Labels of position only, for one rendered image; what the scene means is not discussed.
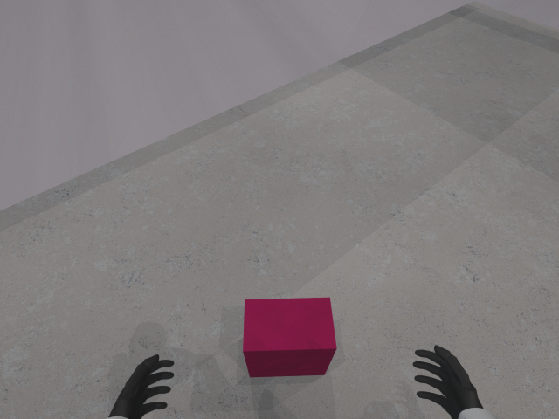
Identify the carton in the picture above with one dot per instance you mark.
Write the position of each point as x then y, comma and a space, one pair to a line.
288, 337

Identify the right robot hand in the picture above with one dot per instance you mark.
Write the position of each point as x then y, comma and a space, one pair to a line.
455, 385

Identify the left robot hand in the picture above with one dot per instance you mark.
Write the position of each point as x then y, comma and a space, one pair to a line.
129, 404

